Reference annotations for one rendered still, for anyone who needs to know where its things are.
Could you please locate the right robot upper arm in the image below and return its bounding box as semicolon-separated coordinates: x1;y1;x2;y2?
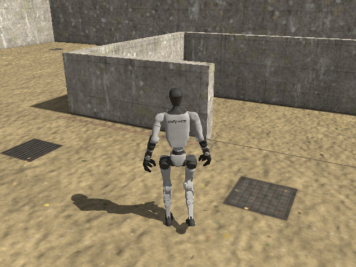
188;111;205;142

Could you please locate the right robot foot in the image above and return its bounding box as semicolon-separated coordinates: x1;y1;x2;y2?
186;217;195;226

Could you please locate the robot left forearm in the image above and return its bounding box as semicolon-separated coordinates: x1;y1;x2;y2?
144;135;156;160

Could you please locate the left robot foot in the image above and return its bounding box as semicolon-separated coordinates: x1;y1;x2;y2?
165;213;173;226

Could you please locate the robot right forearm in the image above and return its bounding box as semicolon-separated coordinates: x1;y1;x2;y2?
199;133;210;156

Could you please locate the robot foot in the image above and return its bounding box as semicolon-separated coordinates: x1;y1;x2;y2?
165;213;173;226
186;217;195;226

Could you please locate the robot right hand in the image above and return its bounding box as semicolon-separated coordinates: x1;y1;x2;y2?
199;154;211;166

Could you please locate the robot left hand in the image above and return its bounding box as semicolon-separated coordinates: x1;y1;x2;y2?
143;158;156;172

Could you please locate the left robot upper arm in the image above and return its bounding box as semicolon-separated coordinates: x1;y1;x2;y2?
150;112;165;144

